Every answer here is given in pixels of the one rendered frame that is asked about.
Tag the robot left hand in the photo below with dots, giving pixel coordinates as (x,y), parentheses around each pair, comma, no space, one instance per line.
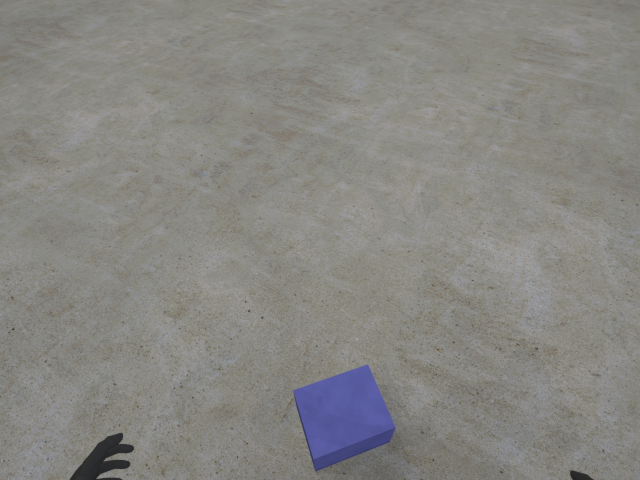
(93,465)

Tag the carton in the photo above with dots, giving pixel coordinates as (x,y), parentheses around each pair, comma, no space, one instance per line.
(343,416)

